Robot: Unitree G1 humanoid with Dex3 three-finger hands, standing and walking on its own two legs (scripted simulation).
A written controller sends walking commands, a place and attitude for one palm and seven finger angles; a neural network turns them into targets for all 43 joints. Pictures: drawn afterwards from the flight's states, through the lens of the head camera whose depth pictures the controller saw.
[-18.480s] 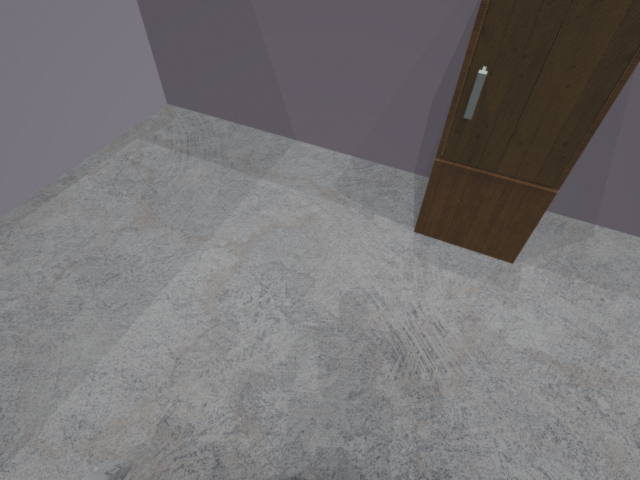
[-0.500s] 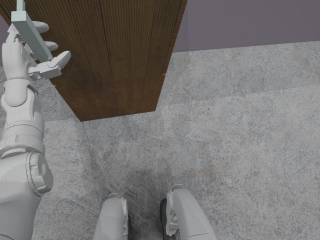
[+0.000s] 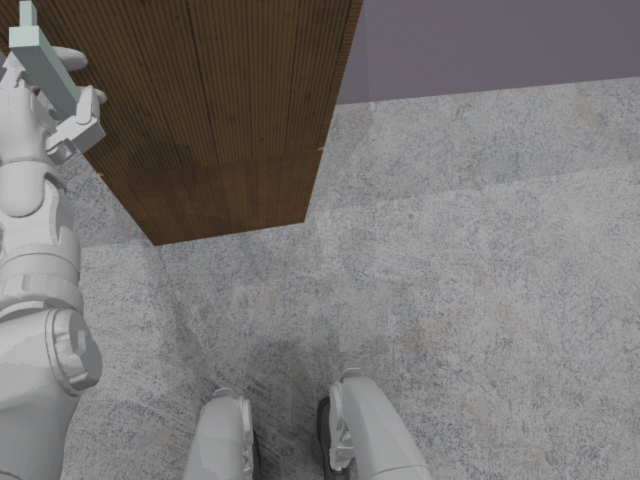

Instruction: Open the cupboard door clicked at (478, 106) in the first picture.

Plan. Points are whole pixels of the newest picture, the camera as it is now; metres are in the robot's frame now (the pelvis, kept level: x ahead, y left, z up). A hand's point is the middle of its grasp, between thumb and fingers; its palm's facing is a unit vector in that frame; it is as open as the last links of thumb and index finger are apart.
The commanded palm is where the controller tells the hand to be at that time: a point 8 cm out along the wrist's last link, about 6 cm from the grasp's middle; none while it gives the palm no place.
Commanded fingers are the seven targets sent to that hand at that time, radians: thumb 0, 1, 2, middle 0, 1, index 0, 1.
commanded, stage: pull the door open along its arc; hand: left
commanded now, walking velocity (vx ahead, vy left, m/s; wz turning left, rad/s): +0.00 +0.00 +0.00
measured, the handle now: (60, 76) +0.57 +0.25 +0.04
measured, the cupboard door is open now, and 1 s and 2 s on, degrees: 1 45 45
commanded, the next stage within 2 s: open thumb and fingers to let go in 0.98 s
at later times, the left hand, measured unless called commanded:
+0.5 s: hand (144, 211) +0.41 +0.16 +0.03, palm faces +0.35 -0.93 +0.08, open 6.3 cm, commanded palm +0.35 +0.20 +0.03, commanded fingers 0.00 0.90 0.90 -0.40 -1.35 -0.40 -1.35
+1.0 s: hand (251, 281) +0.33 +0.05 +0.04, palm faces +0.45 -0.89 -0.01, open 6.4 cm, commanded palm +0.27 +0.08 +0.03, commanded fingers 0.00 0.90 0.90 -0.40 -1.35 -0.40 -1.35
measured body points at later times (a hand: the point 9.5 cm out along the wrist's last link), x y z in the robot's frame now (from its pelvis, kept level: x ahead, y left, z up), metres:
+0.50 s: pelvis +0.02 +0.00 +0.02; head +0.15 +0.01 +0.46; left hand +0.39 +0.20 +0.03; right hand +0.15 -0.25 -0.09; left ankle +0.00 +0.09 -0.61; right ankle +0.04 -0.13 -0.61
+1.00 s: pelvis +0.02 -0.04 +0.03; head +0.11 -0.04 +0.47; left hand +0.30 +0.10 +0.04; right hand +0.18 -0.25 -0.09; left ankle +0.00 +0.09 -0.61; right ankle +0.04 -0.13 -0.61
